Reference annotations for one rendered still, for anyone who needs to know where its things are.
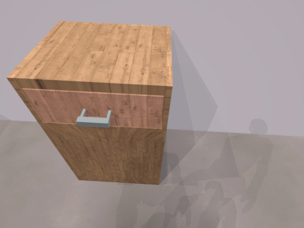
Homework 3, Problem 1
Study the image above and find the handle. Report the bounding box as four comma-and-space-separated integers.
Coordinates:
76, 109, 112, 128

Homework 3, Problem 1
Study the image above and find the cabinet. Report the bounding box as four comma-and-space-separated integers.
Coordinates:
6, 21, 173, 185

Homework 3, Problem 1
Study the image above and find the drawer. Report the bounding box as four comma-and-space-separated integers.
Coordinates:
22, 88, 164, 128

